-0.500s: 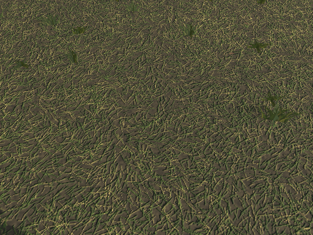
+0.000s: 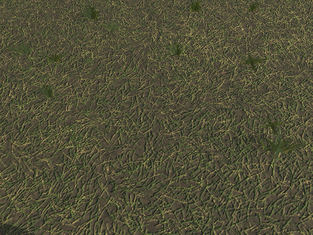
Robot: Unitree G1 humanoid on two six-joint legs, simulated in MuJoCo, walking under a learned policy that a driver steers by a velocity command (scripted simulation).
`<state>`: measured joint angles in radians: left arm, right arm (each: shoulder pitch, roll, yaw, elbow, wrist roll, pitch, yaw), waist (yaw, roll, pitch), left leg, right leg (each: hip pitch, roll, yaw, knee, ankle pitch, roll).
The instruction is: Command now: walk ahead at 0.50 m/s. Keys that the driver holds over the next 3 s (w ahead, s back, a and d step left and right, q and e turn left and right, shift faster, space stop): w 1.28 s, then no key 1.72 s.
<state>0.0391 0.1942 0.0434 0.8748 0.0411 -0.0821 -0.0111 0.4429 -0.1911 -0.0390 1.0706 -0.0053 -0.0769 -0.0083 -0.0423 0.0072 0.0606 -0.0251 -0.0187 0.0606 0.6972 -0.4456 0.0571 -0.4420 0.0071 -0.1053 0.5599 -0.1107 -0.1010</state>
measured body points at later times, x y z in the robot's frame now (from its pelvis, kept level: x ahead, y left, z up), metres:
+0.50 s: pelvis +0.27 +0.01 +0.01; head +0.30 +0.02 +0.45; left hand +0.18 +0.24 -0.14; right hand +0.46 -0.21 -0.10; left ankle +0.41 +0.10 -0.71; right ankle +0.10 -0.08 -0.72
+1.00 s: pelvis +0.53 +0.02 +0.02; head +0.56 +0.02 +0.46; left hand +0.71 +0.24 -0.10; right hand +0.45 -0.21 -0.13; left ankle +0.41 +0.10 -0.72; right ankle +0.69 -0.10 -0.69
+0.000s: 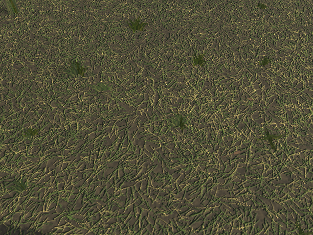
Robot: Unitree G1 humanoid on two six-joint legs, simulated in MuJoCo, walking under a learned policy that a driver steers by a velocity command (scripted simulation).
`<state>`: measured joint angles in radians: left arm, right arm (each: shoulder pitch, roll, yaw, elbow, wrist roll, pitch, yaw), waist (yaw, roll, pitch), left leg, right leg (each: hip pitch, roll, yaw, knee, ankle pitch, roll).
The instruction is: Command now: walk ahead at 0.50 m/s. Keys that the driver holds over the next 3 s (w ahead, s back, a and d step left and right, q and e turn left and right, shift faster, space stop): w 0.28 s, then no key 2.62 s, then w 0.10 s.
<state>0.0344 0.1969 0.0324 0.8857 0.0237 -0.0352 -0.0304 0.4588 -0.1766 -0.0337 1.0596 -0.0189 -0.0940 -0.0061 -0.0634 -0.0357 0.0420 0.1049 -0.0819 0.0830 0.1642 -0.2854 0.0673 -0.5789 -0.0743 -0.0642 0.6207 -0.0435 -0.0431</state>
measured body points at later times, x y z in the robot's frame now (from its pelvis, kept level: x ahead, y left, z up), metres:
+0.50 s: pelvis +0.25 -0.03 +0.00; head +0.28 -0.04 +0.45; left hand +0.21 +0.20 -0.14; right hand +0.39 -0.26 -0.14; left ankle +0.40 +0.09 -0.70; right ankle +0.18 -0.10 -0.74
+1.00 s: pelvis +0.34 -0.02 +0.00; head +0.33 -0.02 +0.45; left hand +0.33 +0.20 -0.16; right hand +0.37 -0.25 -0.15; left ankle +0.40 +0.06 -0.74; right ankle +0.33 -0.14 -0.74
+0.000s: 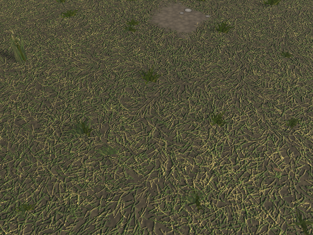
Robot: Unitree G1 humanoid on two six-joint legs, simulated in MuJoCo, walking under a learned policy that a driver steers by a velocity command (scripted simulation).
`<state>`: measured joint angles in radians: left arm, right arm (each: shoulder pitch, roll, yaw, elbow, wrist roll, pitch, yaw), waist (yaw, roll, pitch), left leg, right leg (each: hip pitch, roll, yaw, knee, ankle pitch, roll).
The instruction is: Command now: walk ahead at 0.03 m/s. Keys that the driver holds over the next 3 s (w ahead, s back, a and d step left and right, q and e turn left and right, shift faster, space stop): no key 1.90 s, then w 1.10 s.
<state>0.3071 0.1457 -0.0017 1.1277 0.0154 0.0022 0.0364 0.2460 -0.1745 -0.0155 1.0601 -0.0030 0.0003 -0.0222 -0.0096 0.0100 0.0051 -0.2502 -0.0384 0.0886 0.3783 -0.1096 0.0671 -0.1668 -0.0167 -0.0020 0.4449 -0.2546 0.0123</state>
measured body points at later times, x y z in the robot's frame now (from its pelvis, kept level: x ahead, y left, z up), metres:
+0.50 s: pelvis +0.02 -0.02 +0.00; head +0.03 -0.02 +0.45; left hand +0.00 +0.19 -0.16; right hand +0.01 -0.24 -0.16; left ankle +0.06 +0.08 -0.74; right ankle -0.01 -0.13 -0.74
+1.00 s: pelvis +0.04 -0.03 +0.00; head +0.05 -0.03 +0.45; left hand +0.00 +0.18 -0.16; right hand +0.02 -0.24 -0.16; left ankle +0.06 +0.08 -0.74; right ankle -0.01 -0.13 -0.74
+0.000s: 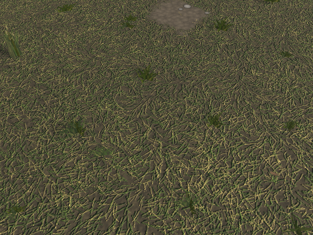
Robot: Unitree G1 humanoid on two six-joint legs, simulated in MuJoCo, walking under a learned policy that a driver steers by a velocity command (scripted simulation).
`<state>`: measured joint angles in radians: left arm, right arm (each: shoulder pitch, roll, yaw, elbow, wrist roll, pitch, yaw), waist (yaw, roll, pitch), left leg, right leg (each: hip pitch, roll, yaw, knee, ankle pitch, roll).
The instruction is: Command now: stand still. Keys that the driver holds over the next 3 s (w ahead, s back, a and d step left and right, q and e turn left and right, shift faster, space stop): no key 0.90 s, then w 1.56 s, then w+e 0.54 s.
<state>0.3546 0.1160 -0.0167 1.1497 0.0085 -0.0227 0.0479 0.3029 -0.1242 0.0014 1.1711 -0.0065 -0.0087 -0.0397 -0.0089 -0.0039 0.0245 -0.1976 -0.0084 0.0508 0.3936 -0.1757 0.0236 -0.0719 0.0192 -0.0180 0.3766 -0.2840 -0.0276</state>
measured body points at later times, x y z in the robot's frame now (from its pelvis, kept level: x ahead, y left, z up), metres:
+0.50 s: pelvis +0.01 -0.01 +0.00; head +0.02 -0.01 +0.45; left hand -0.04 +0.20 -0.16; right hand -0.03 -0.21 -0.16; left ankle +0.02 +0.10 -0.74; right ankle -0.05 -0.10 -0.74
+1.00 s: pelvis +0.02 -0.01 +0.00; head +0.02 -0.01 +0.45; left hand -0.04 +0.19 -0.16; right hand -0.02 -0.22 -0.17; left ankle +0.02 +0.10 -0.74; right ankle -0.05 -0.10 -0.74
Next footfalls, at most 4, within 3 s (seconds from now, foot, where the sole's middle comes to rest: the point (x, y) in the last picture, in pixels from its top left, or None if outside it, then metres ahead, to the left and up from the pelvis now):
1.24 left None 0.18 0.12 -0.78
1.74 right None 0.53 -0.03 -0.78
2.30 left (134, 170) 0.84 0.13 -0.78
2.88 right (167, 127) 1.12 -0.04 -0.78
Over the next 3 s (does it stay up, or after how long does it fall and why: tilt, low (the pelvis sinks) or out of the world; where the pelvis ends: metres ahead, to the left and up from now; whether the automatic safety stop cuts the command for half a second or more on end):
stays up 1.05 0.01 -0.02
